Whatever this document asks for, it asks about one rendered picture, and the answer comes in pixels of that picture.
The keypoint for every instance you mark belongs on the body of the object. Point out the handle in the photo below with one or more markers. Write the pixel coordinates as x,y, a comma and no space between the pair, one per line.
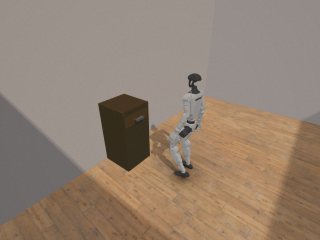
140,118

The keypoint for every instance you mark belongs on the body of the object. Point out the left robot upper arm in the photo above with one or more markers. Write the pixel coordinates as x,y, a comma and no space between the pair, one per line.
186,104

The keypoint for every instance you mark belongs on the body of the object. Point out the cabinet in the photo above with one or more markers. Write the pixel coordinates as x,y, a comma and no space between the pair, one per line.
127,147

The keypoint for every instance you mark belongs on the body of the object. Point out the right robot upper arm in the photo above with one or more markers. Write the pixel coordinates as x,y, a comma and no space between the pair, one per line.
202,106

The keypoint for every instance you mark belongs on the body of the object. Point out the robot left forearm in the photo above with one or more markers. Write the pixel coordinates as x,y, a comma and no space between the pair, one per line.
181,123

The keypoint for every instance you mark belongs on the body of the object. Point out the robot left hand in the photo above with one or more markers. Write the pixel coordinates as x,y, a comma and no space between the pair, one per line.
173,136

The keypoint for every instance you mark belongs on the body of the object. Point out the drawer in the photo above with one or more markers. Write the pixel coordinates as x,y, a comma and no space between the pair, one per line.
129,120

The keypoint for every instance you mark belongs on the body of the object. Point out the robot right forearm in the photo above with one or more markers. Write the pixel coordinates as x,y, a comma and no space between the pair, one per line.
200,115

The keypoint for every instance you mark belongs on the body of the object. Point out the right robot thigh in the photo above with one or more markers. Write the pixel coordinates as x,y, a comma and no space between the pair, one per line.
185,141

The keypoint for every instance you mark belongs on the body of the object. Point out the left robot foot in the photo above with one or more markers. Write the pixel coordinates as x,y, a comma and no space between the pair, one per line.
179,173

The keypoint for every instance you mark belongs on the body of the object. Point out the robot right hand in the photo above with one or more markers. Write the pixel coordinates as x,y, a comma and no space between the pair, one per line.
200,125

